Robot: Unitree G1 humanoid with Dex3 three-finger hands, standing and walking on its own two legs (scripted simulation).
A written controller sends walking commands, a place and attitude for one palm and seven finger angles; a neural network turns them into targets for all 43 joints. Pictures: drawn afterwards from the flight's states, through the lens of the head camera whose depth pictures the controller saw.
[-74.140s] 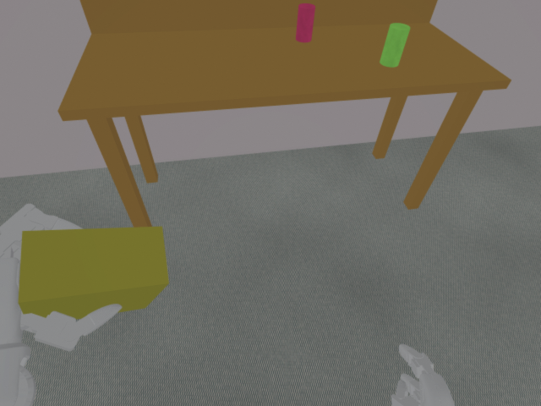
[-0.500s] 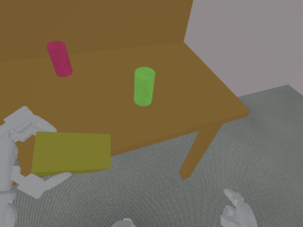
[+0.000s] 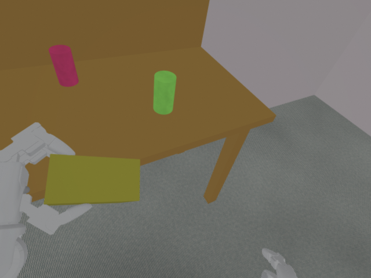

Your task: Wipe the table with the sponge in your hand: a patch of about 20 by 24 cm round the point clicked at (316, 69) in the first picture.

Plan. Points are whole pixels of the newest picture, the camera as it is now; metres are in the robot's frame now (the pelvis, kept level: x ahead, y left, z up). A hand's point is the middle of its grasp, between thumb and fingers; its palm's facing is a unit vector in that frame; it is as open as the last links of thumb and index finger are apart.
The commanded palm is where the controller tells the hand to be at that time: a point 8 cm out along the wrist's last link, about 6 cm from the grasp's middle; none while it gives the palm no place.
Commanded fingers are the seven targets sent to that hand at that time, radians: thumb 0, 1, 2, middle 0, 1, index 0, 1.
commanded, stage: stop stepping back and stand still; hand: left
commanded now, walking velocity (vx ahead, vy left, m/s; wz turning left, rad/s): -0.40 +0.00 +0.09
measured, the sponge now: (104, 183) +0.25 +0.16 +0.13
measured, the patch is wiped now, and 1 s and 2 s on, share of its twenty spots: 1.00 1.00 1.00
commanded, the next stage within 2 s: stand and wait in 1.00 s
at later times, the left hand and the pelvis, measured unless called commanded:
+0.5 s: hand out of the picture +0.06 +0.26 +0.16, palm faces +0.45 -0.84 -0.31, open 10.5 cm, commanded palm +0.01 +0.28 +0.19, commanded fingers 0.00 0.10 1.30 -1.20 -1.60 -1.20 -1.60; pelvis -0.14 -0.01 +0.01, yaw +2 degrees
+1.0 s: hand out of the picture +0.01 +0.24 +0.16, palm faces +0.43 -0.84 -0.34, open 10.5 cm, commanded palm -0.05 +0.29 +0.19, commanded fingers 0.00 0.10 1.30 -1.20 -1.60 -1.20 -1.60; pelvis -0.18 +0.00 +0.00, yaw +6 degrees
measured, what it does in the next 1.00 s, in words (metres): walks backwards: left foot, then right foot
